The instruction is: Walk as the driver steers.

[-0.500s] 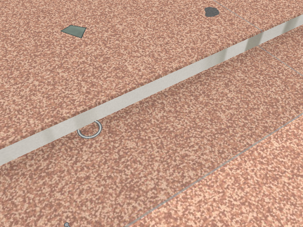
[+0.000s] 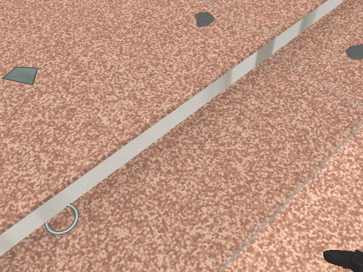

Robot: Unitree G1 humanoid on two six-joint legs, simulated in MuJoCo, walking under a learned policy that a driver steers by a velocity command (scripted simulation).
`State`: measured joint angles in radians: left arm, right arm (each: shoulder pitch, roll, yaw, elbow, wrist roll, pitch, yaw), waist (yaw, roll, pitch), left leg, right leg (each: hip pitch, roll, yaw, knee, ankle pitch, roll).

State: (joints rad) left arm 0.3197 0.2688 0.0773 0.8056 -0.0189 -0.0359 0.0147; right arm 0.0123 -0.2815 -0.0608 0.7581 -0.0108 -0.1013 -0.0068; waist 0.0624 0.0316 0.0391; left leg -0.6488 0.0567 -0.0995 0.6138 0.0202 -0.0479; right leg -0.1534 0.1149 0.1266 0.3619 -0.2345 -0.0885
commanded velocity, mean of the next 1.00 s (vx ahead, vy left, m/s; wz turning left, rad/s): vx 0.21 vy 0.00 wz -0.46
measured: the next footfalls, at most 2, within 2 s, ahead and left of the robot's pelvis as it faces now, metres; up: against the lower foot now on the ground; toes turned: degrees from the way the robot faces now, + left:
left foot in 0.12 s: +0.26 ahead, +0.12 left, +0.00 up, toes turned -9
right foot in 0.56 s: +0.12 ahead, -0.11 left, +0.00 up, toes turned -23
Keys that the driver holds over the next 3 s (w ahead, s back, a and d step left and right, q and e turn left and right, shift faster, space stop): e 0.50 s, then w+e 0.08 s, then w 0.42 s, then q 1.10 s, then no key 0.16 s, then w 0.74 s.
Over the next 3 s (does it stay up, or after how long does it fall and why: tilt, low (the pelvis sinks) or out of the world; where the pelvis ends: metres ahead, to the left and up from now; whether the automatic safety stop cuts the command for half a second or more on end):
stays up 0.69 0.02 -0.01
